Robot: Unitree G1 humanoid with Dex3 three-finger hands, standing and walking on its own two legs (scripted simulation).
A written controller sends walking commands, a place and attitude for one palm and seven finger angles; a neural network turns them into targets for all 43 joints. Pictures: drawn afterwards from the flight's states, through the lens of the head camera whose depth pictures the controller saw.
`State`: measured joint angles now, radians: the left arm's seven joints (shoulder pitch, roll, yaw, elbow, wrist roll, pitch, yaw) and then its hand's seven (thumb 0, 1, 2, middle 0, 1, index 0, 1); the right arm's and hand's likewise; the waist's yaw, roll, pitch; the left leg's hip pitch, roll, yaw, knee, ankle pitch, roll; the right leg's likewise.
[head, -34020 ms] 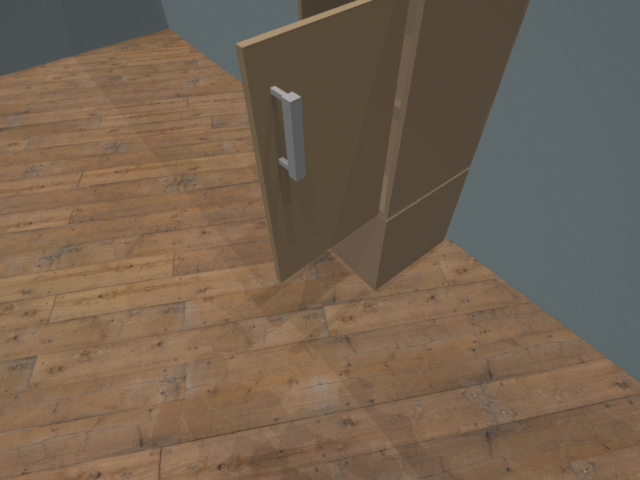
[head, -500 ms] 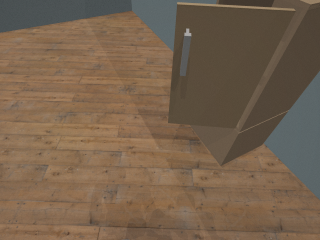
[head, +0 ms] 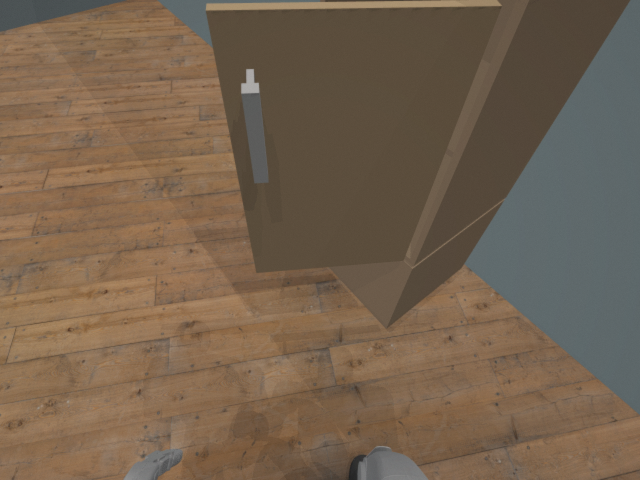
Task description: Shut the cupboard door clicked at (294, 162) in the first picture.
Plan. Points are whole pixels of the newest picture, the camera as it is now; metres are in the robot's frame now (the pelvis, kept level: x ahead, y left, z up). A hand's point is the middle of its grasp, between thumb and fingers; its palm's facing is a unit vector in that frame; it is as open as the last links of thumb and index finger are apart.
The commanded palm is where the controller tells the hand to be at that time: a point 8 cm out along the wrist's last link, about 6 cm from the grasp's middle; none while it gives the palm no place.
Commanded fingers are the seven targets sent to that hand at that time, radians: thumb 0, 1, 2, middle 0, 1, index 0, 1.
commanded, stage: take the last steps up to it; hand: left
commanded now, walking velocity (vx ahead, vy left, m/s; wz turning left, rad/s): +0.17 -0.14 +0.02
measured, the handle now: (256, 129) +0.56 +0.09 +0.11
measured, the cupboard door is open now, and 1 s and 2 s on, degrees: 58 58 58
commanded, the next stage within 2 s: come to a stop and stand still in 0.06 s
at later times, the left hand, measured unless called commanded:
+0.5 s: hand (225, 476) +0.15 +0.13 -0.17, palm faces +0.08 -0.98 -0.19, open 7.3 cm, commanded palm none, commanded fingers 0.00 0.90 0.90 -0.20 -0.30 -0.20 -0.30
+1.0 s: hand out of the picture +0.13 +0.13 -0.17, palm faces +0.05 -0.97 -0.22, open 7.3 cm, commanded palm none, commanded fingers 0.00 0.90 0.90 -0.20 -0.30 -0.20 -0.30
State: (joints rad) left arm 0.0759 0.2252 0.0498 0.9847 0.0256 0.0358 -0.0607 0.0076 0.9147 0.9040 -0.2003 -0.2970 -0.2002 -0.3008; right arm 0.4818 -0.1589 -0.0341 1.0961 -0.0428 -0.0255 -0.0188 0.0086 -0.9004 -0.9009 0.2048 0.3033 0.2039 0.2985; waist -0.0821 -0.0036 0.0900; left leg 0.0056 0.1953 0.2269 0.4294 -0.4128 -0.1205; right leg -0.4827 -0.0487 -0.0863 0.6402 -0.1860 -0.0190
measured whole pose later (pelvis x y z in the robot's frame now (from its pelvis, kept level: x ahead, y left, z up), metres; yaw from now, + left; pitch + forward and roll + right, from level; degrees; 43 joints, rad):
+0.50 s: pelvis +0.12 -0.05 +0.01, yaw +1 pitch +0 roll +0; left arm 0.21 0.17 0.02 1.03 0.01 0.03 0.04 0.00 0.92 0.90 -0.21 -0.30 -0.21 -0.30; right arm 0.10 -0.16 -0.01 0.95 -0.02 0.02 -0.03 0.00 -0.91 -0.90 0.20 0.30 0.20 0.30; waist 0.03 -0.02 0.06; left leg -0.28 0.01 0.07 0.54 -0.26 0.04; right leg -0.22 0.02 -0.10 0.55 -0.31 -0.02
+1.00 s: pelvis +0.09 -0.05 +0.00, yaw +2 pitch +0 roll -1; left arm 0.22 0.17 0.01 1.04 0.02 -0.01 0.05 0.01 0.91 0.90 -0.21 -0.30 -0.21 -0.30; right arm 0.23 -0.21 -0.03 1.03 -0.01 0.03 -0.02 0.01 -0.91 -0.90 0.20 0.30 0.20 0.30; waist 0.00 0.01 0.04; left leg -0.19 0.04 0.01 0.54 -0.34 -0.02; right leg -0.23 0.02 -0.04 0.53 -0.29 -0.02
